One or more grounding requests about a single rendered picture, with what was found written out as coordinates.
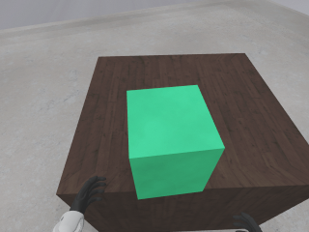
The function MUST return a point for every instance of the robot left hand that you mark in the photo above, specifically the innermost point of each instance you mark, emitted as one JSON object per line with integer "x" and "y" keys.
{"x": 83, "y": 199}

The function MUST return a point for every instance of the robot right hand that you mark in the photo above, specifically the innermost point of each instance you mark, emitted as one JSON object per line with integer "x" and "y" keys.
{"x": 250, "y": 223}

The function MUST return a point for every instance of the carton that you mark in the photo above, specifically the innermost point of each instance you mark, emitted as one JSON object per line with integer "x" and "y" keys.
{"x": 173, "y": 143}

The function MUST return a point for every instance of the left robot forearm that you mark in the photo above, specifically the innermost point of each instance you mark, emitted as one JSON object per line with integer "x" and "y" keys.
{"x": 71, "y": 221}

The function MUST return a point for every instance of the pedestal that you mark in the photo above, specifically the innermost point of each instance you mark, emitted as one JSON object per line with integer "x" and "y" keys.
{"x": 263, "y": 170}

